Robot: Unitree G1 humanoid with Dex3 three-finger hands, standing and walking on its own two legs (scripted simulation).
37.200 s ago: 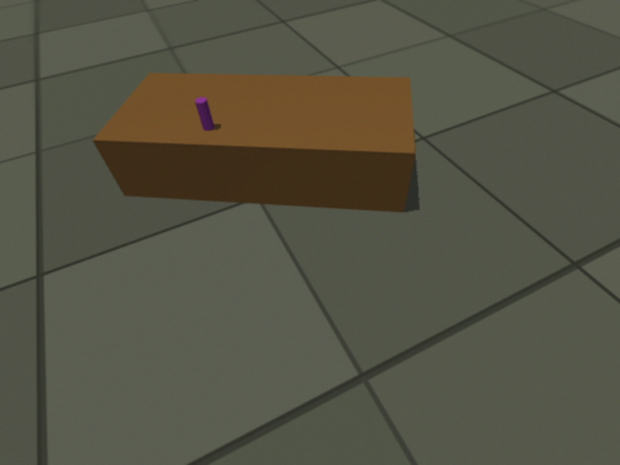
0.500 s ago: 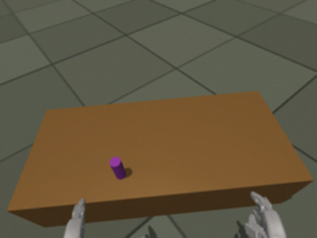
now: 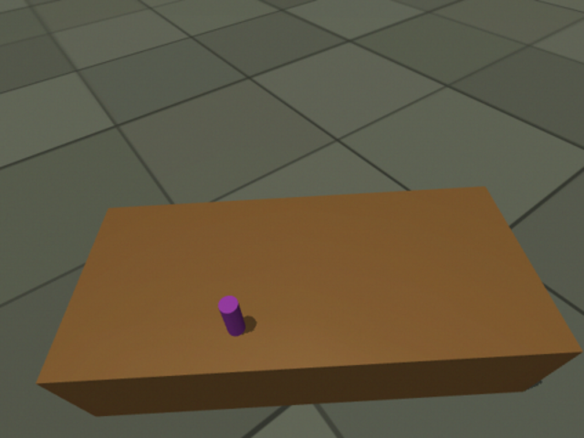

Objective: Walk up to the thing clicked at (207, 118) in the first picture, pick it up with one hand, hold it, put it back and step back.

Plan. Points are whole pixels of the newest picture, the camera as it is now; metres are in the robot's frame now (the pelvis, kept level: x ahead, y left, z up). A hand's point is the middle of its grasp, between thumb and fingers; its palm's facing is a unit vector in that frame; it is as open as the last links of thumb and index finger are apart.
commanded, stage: stand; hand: left
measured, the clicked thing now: (232, 316) +0.48 +0.20 -0.36
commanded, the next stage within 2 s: none
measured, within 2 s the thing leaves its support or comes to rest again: neither
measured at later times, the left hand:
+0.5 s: hand out of the picture +0.02 +0.25 -0.14, palm faces -0.02 -0.94 -0.34, open 7.4 cm
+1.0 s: hand out of the picture +0.06 +0.23 -0.13, palm faces -0.03 -0.94 -0.34, open 7.4 cm
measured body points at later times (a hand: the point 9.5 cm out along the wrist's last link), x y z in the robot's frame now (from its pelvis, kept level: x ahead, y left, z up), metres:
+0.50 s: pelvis -0.02 +0.00 +0.02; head -0.02 -0.01 +0.47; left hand +0.02 +0.29 -0.12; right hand +0.05 -0.29 -0.12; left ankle +0.02 +0.11 -0.72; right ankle -0.01 -0.13 -0.72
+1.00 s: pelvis +0.00 -0.01 +0.02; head +0.00 -0.02 +0.47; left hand +0.06 +0.28 -0.11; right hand +0.06 -0.31 -0.12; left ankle +0.02 +0.11 -0.72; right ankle -0.01 -0.13 -0.72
